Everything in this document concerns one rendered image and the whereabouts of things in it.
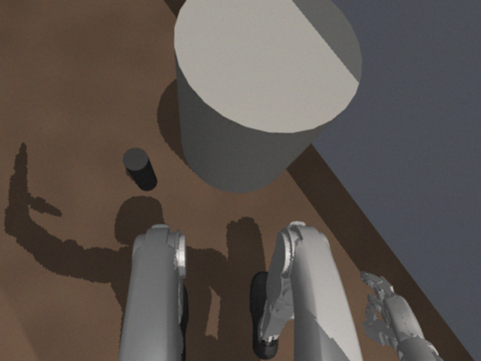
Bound right robot foot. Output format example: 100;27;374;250
250;272;279;360

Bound right robot arm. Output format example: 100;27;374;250
397;338;443;361

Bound right robot hand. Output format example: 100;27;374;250
360;272;425;350

